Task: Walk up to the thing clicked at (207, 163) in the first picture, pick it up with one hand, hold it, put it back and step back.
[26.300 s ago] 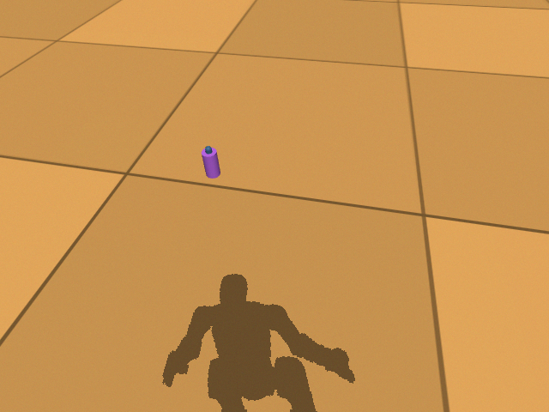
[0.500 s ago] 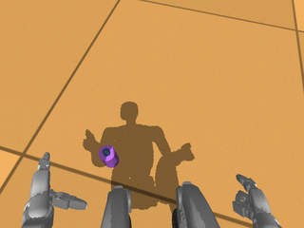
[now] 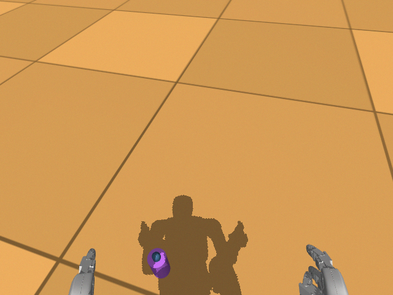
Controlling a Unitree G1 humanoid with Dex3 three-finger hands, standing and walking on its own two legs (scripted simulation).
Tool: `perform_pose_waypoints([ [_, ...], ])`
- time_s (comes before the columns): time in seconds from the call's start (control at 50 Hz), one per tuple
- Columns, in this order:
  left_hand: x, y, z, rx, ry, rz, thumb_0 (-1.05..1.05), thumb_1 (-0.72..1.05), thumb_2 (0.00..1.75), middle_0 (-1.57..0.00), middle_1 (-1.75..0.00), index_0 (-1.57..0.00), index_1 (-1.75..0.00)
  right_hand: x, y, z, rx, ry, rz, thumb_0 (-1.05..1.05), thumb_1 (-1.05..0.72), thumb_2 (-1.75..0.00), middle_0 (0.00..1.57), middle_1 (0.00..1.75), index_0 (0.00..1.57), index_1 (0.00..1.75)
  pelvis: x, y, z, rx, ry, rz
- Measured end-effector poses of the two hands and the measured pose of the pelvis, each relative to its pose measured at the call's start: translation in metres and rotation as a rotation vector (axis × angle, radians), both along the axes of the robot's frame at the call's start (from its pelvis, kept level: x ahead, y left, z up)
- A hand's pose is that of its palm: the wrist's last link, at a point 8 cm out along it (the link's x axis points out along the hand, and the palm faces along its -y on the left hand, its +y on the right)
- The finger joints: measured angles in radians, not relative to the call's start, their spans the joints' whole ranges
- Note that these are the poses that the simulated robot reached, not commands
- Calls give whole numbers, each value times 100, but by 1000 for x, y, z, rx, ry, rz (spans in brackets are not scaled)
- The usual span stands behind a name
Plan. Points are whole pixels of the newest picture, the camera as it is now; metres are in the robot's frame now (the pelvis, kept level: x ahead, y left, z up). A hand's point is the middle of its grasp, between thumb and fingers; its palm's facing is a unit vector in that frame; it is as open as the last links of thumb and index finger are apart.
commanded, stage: home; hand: left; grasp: from the side
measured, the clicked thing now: (158, 262) +0.41 +0.20 -0.62
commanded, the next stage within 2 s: stand in 1.62 s
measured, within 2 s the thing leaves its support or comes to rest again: neither
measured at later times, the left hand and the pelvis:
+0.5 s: hand out of the picture +0.17 +0.18 -0.05, palm faces +0.11 -0.95 -0.29, open 17.7 cm; pelvis +0.00 +0.00 +0.01, yaw +0 degrees
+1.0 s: hand out of the picture +0.17 +0.18 -0.05, palm faces +0.12 -0.95 -0.28, open 17.7 cm; pelvis +0.00 +0.00 +0.01, yaw +0 degrees
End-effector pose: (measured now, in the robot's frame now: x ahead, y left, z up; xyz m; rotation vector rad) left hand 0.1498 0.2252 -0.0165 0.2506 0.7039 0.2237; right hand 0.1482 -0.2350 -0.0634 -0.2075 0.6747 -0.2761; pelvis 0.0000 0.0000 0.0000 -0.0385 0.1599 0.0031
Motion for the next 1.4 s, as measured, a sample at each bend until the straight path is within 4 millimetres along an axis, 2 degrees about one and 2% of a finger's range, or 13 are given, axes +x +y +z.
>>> perform_pose_waypoints([
  [0.2,-14,3,-7,-18,41,19,-1,-58,3,-5,-5,-5,-5,7,4,8,-22,-17,58,1,-90,-90,20,31,21,30,-5,-1,4,-1,-18,7],
  [0.4,-4,1,-2,-14,17,5,-1,-59,2,-5,-5,-5,-5,0,0,6,-23,-2,36,1,-90,-90,20,30,21,30,-2,-1,6,-1,-25,4],
  [0.58,-4,-2,-5,-23,29,2,-1,-59,2,-5,-5,-5,-4,-5,-3,4,-18,16,29,1,-90,-90,20,30,21,30,-1,-3,7,1,-28,1],
  [1.02,-5,-3,-4,-22,30,11,-1,-59,2,-5,-5,-5,-5,2,-3,6,-18,-2,42,1,-90,-90,20,30,21,30,0,-4,8,3,-32,3],
  [1.4,-4,-2,-3,-26,29,10,-1,-58,3,-5,-5,-5,-5,-2,-4,6,-23,5,34,1,-90,-90,20,30,21,30,-1,-4,9,4,-35,1],
])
